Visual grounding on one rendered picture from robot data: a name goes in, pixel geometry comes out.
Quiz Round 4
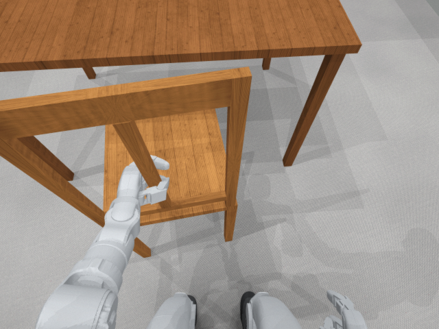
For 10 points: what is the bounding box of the right robot hand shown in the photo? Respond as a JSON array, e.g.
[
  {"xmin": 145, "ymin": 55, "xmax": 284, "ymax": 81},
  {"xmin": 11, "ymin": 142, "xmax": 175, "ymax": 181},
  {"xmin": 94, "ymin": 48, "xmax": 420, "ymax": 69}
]
[{"xmin": 320, "ymin": 290, "xmax": 368, "ymax": 329}]

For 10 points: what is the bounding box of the robot left upper arm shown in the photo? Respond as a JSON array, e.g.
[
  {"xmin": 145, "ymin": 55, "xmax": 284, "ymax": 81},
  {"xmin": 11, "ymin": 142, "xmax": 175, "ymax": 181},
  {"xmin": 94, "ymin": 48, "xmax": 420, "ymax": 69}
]
[{"xmin": 38, "ymin": 284, "xmax": 118, "ymax": 329}]

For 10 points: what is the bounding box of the chair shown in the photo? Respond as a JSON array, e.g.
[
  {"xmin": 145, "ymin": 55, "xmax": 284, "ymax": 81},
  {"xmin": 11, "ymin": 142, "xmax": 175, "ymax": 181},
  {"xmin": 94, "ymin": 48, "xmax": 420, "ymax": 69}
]
[{"xmin": 0, "ymin": 66, "xmax": 252, "ymax": 258}]

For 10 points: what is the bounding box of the table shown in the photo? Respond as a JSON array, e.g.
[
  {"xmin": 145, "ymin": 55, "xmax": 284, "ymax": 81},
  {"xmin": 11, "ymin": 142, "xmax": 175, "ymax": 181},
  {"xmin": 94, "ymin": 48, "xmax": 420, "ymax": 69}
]
[{"xmin": 0, "ymin": 0, "xmax": 362, "ymax": 181}]

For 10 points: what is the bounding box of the left robot forearm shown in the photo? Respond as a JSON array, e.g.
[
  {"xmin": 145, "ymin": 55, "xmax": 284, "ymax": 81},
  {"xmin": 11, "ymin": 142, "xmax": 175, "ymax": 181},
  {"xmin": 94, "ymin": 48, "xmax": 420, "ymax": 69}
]
[{"xmin": 35, "ymin": 196, "xmax": 141, "ymax": 329}]

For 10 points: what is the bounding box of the robot right foot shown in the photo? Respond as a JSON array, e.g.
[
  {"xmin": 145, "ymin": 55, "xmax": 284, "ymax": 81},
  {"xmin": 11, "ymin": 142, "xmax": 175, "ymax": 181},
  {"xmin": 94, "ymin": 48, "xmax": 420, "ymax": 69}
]
[{"xmin": 240, "ymin": 291, "xmax": 255, "ymax": 329}]

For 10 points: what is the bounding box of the robot right thigh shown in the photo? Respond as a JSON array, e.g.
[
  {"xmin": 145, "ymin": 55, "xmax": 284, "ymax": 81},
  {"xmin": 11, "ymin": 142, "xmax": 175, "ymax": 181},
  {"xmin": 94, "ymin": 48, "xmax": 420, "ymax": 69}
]
[{"xmin": 246, "ymin": 296, "xmax": 302, "ymax": 329}]

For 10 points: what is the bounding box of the left robot hand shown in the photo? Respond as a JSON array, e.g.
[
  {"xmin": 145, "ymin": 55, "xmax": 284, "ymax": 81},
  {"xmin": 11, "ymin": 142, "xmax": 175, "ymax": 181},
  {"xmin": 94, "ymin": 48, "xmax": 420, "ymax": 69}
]
[{"xmin": 117, "ymin": 155, "xmax": 169, "ymax": 206}]

